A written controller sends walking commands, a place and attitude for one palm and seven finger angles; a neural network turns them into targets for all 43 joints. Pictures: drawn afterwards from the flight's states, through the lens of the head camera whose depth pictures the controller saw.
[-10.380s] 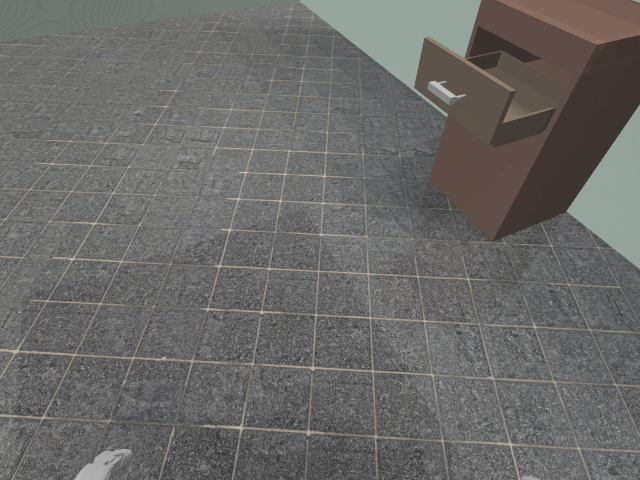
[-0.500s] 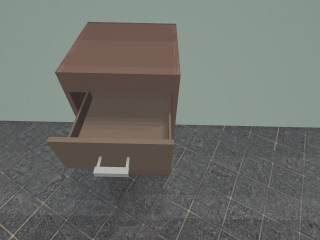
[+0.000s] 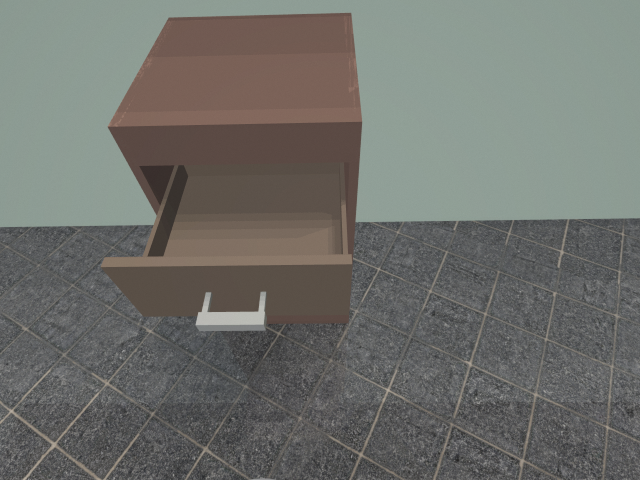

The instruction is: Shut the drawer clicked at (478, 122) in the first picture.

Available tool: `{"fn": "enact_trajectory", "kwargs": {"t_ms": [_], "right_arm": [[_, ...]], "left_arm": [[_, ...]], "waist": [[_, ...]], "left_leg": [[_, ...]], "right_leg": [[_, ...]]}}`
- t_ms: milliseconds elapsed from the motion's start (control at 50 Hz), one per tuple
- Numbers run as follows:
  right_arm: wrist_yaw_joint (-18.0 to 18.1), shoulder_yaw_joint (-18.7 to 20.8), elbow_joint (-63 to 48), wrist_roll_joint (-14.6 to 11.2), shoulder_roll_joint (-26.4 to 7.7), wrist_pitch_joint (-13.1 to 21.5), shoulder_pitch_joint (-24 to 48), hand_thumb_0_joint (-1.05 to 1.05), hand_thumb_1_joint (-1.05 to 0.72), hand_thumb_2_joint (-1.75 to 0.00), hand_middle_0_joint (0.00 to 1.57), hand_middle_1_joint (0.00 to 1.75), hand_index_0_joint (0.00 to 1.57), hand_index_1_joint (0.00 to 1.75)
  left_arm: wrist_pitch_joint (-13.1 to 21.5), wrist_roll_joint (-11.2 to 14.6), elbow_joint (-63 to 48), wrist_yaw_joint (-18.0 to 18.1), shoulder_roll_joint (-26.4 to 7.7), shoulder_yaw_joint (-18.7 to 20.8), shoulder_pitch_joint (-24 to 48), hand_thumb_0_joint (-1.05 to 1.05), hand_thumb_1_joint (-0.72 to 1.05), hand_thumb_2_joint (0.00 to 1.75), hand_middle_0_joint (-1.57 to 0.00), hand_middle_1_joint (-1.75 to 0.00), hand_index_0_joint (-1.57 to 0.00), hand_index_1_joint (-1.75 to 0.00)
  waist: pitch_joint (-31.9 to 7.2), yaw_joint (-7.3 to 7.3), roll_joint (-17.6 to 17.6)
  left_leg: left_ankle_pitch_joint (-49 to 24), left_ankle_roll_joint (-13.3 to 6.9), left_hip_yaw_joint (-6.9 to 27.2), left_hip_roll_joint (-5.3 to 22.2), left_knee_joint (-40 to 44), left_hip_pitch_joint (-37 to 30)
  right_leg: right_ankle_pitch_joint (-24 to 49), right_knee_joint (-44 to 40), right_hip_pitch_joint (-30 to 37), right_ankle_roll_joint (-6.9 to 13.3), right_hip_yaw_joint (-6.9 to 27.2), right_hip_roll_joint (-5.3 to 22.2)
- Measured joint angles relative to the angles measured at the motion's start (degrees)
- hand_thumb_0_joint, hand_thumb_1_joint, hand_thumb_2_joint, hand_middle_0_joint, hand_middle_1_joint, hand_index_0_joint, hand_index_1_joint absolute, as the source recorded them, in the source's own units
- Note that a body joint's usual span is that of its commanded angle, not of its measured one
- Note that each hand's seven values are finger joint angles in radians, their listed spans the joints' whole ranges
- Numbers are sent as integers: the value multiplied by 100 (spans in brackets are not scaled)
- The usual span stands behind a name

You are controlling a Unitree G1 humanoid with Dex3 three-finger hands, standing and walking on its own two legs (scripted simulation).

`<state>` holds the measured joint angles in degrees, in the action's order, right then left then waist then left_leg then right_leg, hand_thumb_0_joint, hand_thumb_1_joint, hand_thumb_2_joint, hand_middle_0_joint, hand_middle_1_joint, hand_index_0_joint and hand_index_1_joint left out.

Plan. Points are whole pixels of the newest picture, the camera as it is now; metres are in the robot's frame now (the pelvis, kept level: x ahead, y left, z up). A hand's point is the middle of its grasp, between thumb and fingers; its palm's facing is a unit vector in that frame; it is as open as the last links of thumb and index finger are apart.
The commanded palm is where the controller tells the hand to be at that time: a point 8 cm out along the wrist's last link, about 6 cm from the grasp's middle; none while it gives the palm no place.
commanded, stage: come to a stop and stand still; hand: left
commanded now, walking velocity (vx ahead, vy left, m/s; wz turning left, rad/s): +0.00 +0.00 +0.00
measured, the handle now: (233, 309) +0.39 +0.19 -0.14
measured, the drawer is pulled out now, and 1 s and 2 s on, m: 0.24 0.24 0.24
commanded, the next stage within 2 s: look again from close up in 1.04 s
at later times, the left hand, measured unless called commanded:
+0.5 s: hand out of the picture -0.03 +0.22 -0.17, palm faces +0.01 -0.98 -0.22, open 7.4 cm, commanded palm none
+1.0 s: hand out of the picture -0.01 +0.20 -0.17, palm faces +0.03 -0.98 -0.17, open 7.3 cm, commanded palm none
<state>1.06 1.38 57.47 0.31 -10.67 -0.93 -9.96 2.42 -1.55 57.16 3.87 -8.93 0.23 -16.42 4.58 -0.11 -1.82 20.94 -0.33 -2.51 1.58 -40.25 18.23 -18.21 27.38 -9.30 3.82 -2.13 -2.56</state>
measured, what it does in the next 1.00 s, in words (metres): stands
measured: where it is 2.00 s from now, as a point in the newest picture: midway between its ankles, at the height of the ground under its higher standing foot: outside the picture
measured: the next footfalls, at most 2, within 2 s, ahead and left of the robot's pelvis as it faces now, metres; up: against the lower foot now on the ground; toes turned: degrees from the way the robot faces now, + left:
none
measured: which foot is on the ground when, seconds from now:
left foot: down 0.00-1.00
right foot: down 0.00-1.00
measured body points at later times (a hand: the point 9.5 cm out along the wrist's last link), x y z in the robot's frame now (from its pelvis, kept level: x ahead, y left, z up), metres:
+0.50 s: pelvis -0.02 +0.04 +0.00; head -0.01 +0.04 +0.45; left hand -0.03 +0.28 -0.15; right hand -0.03 -0.18 -0.16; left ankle +0.00 +0.12 -0.74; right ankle -0.04 -0.08 -0.74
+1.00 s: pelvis -0.01 +0.04 +0.00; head +0.00 +0.04 +0.45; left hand -0.02 +0.25 -0.16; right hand +0.00 -0.18 -0.16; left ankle +0.00 +0.12 -0.74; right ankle -0.04 -0.08 -0.74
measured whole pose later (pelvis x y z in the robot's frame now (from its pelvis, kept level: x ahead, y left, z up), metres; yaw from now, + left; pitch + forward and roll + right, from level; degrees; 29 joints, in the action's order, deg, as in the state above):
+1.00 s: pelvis -0.01 +0.04 +0.00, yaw +0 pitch -2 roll +0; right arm 1.5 -1.0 64.6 0.3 -8.6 1.7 -16.1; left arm 1.0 -0.8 63.5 2.7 -7.5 -1.5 -17.9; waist 1.6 -0.2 0.7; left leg 12.2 -3.4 -4.0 -2.6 -23.5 9.5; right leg -16.9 24.9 -5.9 0.0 -1.1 0.9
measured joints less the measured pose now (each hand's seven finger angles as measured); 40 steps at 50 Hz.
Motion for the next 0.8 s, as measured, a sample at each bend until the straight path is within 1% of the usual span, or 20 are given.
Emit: {"fn": "enact_trajectory", "kwargs": {"t_ms": [20,60,80,100,160,220,360,500,600,800], "right_arm": [[-15,0,-69,-2,3,10,13,1,-92,-90,20,30,19,30],[-35,-13,-162,3,9,62,-26,1,-92,-90,20,30,19,30],[-39,-23,-182,11,3,91,-73,0,-91,-90,20,30,19,30],[-32,-31,-159,25,28,102,-108,0,-91,-90,20,30,19,30],[-25,-96,-92,57,70,68,-246,0,-92,-90,20,30,19,30],[-35,-118,-77,72,34,49,-343,0,-93,-90,20,30,20,30],[-75,-176,30,91,16,84,-571,0,-93,-90,20,30,20,30],[-71,-215,355,57,61,113,-831,0,-92,-90,20,30,20,30],[-46,-238,529,26,123,163,-853,1,-91,-90,20,30,20,30],[26,-259,694,12,224,236,-668,1,-92,-90,20,30,20,30]], "left_arm": [[-19,-2,-31,-11,-13,-14,-19,0,91,90,-20,-29,-20,-30],[-75,19,-70,-31,-37,-47,-55,0,91,90,-20,-29,-20,-30],[-112,39,-77,-45,-43,-63,-61,0,91,90,-20,-30,-21,-30],[-165,56,-56,-58,-60,-66,-24,0,91,90,-20,-30,-21,-30],[-245,62,-63,-84,-56,-70,22,0,91,90,-20,-29,-21,-30],[-243,53,-91,-135,-35,-110,10,0,91,90,-20,-29,-20,-30],[-247,47,-24,-188,-100,-113,-74,0,91,90,-20,-29,-20,-30],[-236,58,242,-191,-110,-113,-248,0,91,90,-20,-29,-20,-30],[-203,76,433,-171,-48,-138,-303,0,91,90,-20,-29,-20,-30],[-148,91,609,-134,154,-191,-208,0,91,90,-20,-29,-20,-30]], "waist": [[-5,16,7],[-62,55,1],[-110,78,-30],[-141,84,8],[-277,-4,65],[-368,-16,62],[-283,21,137],[-239,6,159],[-227,-2,165],[-282,-17,207]], "left_leg": [[-31,-4,1,-22,87,-14],[-459,-3,-23,-55,568,-209],[-545,-24,-3,-50,745,-320],[-482,-50,3,-95,719,-344],[-444,-125,-40,-167,708,-403],[-595,-183,-80,-220,903,-424],[-923,-284,-157,-349,1342,-379],[-1002,-331,-157,-424,1550,-452],[-961,-332,-153,-430,1584,-550],[-862,-323,-155,-428,1592,-749]], "right_leg": [[-10,65,-26,-2,10,4],[-102,285,-76,-40,-1,5],[-182,431,-105,-68,-34,-7],[-251,543,-105,-101,-47,39],[-157,485,-22,-190,-8,114],[-68,338,-28,-229,29,164],[159,124,-187,-306,100,286],[202,-18,-137,-374,103,354],[185,-99,-16,-388,103,357],[121,-171,209,-393,111,352]]}}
